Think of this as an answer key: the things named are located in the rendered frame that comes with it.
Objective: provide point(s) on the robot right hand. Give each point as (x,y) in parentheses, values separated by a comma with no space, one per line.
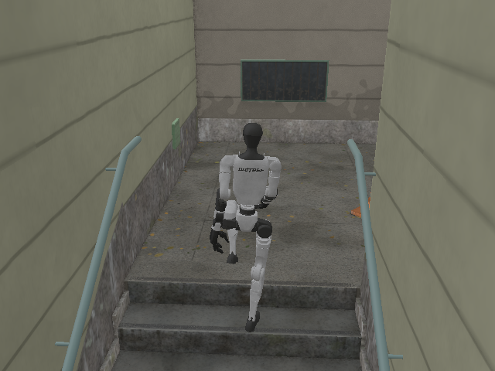
(261,206)

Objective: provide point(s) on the humanoid robot torso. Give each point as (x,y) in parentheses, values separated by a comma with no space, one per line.
(249,185)

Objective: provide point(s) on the robot left upper arm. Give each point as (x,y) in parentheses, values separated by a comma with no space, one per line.
(224,177)

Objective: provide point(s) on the right robot forearm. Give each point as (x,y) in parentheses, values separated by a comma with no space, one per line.
(267,200)

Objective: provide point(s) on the left robot forearm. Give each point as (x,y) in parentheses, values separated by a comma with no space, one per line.
(219,212)

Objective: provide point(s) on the left robot shin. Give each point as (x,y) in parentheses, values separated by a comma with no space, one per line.
(232,233)

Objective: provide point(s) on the robot right upper arm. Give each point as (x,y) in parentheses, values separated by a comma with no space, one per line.
(274,176)

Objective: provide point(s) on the robot left hand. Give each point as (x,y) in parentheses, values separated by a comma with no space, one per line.
(213,239)

